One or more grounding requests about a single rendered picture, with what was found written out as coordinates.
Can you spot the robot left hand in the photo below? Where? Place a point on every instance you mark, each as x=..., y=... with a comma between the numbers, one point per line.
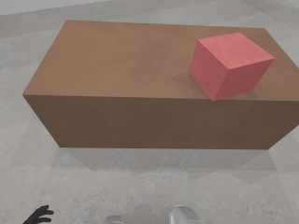
x=37, y=218

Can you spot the pedestal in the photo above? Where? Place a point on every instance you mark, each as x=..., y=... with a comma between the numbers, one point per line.
x=111, y=84

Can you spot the carton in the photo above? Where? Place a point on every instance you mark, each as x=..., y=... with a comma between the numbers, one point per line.
x=226, y=65

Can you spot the robot thigh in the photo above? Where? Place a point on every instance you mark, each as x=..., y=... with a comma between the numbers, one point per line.
x=184, y=215
x=115, y=219

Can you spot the robot right thigh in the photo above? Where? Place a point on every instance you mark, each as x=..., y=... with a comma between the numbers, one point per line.
x=184, y=215

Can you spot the robot left thigh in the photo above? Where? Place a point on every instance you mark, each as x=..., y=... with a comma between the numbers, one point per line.
x=115, y=219

